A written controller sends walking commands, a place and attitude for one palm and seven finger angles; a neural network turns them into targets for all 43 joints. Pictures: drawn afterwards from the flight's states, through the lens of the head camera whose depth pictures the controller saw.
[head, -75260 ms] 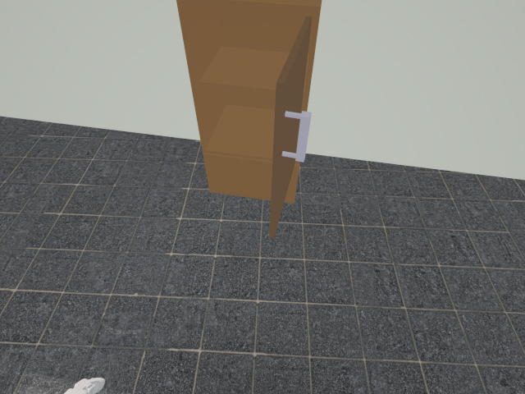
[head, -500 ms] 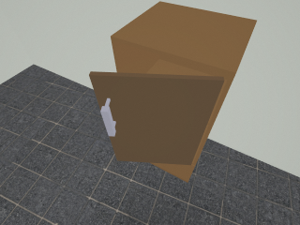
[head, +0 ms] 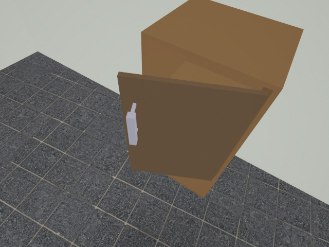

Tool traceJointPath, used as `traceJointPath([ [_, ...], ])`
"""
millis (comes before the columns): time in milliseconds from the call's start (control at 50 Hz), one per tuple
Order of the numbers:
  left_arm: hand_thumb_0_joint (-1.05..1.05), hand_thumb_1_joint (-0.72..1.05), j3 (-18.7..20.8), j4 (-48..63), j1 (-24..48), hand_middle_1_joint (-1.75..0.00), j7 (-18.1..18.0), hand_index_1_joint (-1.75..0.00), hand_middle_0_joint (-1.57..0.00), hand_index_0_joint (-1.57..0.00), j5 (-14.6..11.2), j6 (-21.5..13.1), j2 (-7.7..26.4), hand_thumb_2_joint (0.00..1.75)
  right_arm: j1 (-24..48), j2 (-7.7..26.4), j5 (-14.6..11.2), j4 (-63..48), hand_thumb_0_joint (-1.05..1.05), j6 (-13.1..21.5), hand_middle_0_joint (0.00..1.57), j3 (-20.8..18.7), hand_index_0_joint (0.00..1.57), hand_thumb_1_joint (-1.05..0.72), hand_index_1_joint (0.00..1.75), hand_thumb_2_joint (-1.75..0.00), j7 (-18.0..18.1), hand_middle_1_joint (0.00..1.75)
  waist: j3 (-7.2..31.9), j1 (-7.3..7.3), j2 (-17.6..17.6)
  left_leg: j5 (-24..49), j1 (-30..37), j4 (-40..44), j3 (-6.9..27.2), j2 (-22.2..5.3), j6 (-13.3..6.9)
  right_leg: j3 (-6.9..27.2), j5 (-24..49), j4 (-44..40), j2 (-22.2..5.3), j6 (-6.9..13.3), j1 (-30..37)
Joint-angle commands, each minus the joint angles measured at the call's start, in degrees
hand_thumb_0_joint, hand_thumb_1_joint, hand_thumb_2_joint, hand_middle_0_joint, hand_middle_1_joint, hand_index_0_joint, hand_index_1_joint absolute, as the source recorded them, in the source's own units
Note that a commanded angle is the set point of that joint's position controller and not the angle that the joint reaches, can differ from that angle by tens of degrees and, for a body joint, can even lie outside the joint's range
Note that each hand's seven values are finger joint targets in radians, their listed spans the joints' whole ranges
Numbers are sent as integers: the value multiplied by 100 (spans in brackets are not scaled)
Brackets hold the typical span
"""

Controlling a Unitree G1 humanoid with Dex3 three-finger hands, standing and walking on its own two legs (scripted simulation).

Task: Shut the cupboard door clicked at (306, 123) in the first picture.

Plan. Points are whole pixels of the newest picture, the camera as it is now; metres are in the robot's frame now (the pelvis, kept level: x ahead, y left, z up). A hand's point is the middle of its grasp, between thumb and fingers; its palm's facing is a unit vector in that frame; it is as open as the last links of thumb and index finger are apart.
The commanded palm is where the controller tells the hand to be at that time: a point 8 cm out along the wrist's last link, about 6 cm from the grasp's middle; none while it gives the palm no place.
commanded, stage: come to a stop and stand still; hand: left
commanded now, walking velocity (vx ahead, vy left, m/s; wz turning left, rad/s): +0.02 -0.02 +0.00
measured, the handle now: (133, 124) +0.47 +0.13 -0.05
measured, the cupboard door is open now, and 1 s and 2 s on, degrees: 25 25 25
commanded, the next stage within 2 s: look again from close up in 0.68 s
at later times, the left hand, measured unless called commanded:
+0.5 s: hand out of the picture -0.01 +0.12 -0.18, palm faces +0.03 -0.98 -0.18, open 7.3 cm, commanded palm none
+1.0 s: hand out of the picture +0.00 +0.14 -0.18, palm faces +0.01 -0.98 -0.20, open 7.4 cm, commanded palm none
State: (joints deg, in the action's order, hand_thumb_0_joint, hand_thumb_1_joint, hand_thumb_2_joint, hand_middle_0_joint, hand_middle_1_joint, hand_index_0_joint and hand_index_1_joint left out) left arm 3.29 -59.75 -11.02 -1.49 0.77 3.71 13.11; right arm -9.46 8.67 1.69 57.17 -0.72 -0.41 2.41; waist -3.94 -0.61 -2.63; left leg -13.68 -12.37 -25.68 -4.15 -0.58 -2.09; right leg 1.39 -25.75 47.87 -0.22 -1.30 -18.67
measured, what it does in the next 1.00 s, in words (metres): steps on the spot: right foot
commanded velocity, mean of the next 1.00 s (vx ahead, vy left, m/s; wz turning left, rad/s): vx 0.00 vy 0.00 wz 0.00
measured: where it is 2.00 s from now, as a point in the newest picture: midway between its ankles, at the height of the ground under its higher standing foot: outside the picture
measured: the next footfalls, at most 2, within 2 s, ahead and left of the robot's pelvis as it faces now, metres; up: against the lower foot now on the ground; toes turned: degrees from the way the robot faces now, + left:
right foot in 0.14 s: +0.00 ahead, -0.14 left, +0.00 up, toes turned -1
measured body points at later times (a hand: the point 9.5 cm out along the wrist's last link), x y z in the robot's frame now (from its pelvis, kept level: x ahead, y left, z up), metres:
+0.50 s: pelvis -0.01 -0.05 +0.00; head +0.00 -0.05 +0.45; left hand -0.01 +0.17 -0.16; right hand -0.04 -0.27 -0.16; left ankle +0.00 +0.10 -0.74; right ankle -0.05 -0.14 -0.74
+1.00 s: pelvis +0.00 -0.03 -0.01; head +0.01 -0.04 +0.44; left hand +0.00 +0.19 -0.16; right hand +0.01 -0.25 -0.17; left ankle +0.00 +0.09 -0.74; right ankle -0.05 -0.14 -0.74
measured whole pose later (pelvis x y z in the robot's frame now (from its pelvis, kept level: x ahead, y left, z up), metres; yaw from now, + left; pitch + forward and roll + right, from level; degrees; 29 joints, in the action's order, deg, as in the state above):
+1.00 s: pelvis +0.00 -0.03 -0.01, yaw -1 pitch -1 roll +0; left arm -0.7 -62.5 -18.0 -3.0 0.7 -1.3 7.1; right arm -15.9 9.9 0.9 60.4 0.9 -0.2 1.8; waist -1.1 0.7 1.6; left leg -17.3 -13.8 -31.8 -2.9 -2.0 0.3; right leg -0.4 -20.3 29.9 0.4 0.5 -8.9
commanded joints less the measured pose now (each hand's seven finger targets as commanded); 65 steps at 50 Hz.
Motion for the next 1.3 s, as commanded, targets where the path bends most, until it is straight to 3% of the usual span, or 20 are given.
traceJointPath([
  [0,0,90,-29,268,-97,-30,76,-30,-20,-20,10,-123,84,90,-468,1124,-13,-31,0,32,20,-316,20,-90,30,-90,66,30,518,217,1120,2303,794,725,1242,-1584,-748,-154,39,-795,-98,39,28],
  [60,0,90,-35,78,-515,-30,68,-30,-20,-20,24,-197,84,90,-393,1033,-74,36,0,39,20,-326,20,-90,30,-90,40,30,561,48,945,1935,458,434,1015,-1289,-486,-286,1182,-2169,-70,82,832],
  [80,0,90,-41,12,-687,-30,47,-30,-20,-20,41,-247,139,90,-378,942,-107,53,0,47,20,-312,20,-90,30,-90,19,30,575,1,653,1470,290,260,897,-1027,-278,-84,1717,-2736,-172,130,1100],
  [100,0,90,-46,-22,-664,-30,22,-30,-20,-20,59,-310,275,90,-409,759,-141,42,0,55,20,-288,20,-90,30,-90,-6,30,442,87,230,826,24,138,646,-701,-24,396,2086,-2901,-548,280,1146],
  [120,0,90,-58,-18,-479,-30,15,-30,-20,-20,46,-349,393,90,-449,573,-154,79,0,52,20,-236,20,-90,30,-90,-51,30,290,174,126,324,35,272,486,-483,119,537,2154,-2947,-871,416,943],
  [140,0,90,-82,-40,-489,-30,22,-30,-20,-20,42,-372,400,90,-419,518,-132,92,0,53,20,-214,20,-90,30,-90,-72,30,332,180,128,635,315,270,390,-375,153,518,2554,-2833,-857,436,786],
  [160,0,90,-90,-114,-499,-30,12,-30,-20,-20,24,-433,334,90,-441,521,-101,176,0,58,20,-195,20,-90,30,-90,-54,30,481,190,-407,856,505,208,350,-406,171,490,2950,-2777,-750,433,828],
  [180,0,90,-118,-152,-511,-30,0,-30,-20,-20,7,-456,274,90,-483,587,-102,236,0,67,20,-196,20,-90,30,-90,-52,30,474,180,-563,904,603,214,338,-443,176,412,3093,-2783,-738,403,822],
  [320,0,90,-168,-313,-589,-30,-21,-30,-20,-20,-20,-409,135,90,-730,466,-92,621,0,22,20,-109,20,-90,30,-90,-57,30,-223,141,-38,443,475,547,370,-472,202,403,1359,-3298,-561,373,522],
  [740,0,90,-171,-460,-999,-30,-77,-30,-20,-20,-35,-432,-157,90,-1122,291,-89,777,0,71,20,-85,20,-90,30,-90,34,30,-171,88,107,964,485,418,370,-546,216,274,2430,-3049,-536,403,817],
  [760,0,90,-197,-552,-1502,-30,-316,-30,-20,-20,69,-709,67,90,-296,455,-152,328,0,240,20,-78,20,-90,30,-90,-50,30,-90,-202,331,932,-88,-1130,34,-505,346,781,5666,-2906,-1017,-9,769],
  [780,0,90,-139,-261,-1252,-30,-280,-30,-20,-20,40,-743,359,90,-694,130,-129,117,0,171,20,-66,20,-90,30,-90,-88,30,179,182,277,-588,-428,-1082,317,-312,213,850,5353,-2678,-1230,288,1090],
  [800,0,90,-186,-160,-1017,-30,-246,-30,-20,-20,62,-726,247,90,-911,139,-128,137,0,166,20,-82,20,-90,30,-90,-99,30,303,275,104,-630,-343,-916,254,-357,208,612,4157,-2642,-1093,567,889],
  [820,0,90,-191,-93,-881,-30,-227,-30,-20,-20,41,-752,149,90,-1070,76,-103,163,0,201,20,-54,20,-90,30,-90,-115,30,537,307,285,-77,28,-569,248,-297,209,468,4183,-2404,-923,625,902],
  [860,0,90,-230,-50,-934,-30,-202,-30,-20,-20,-5,-722,-3,90,-1187,323,-93,183,0,244,20,-50,20,-90,30,-90,-96,30,483,251,63,787,116,-345,459,-511,84,313,3059,-2235,-537,504,732],
  [880,0,90,-256,-52,-969,-30,-188,-30,-20,-20,-4,-682,-37,90,-1122,408,-92,160,0,259,20,-46,20,-90,30,-90,-82,30,399,200,402,1075,123,-323,488,-537,70,291,2773,-2199,-473,478,689],
  [920,0,90,-260,-51,-1001,-30,-172,-30,-20,-20,12,-616,-8,90,-1014,432,-92,122,0,266,20,-21,20,-90,30,-90,-67,30,128,128,565,1296,-19,-222,547,-564,17,241,2359,-2191,-398,446,626],
  [1000,0,90,-304,7,-936,-30,-125,-30,-20,-20,6,-506,56,90,-865,611,-93,24,0,221,20,-10,20,-90,30,-90,-85,30,-223,81,154,475,-185,116,666,-537,-29,244,1277,-2332,-343,378,413],
  [1040,0,90,-304,37,-906,-30,-111,-30,-20,-20,6,-480,115,90,-861,646,-74,40,0,227,20,-3,20,-90,30,-90,-92,30,-228,68,354,413,-173,246,704,-534,-53,231,1141,-2295,-315,369,420],
  [1280,0,90,-300,25,-786,-30,-91,-30,-20,-20,-8,-447,324,90,-746,780,-96,209,0,258,20,0,20,-90,30,-90,-69,30,200,21,284,1337,296,210,569,-560,-58,178,1884,-2271,-449,280,707],
])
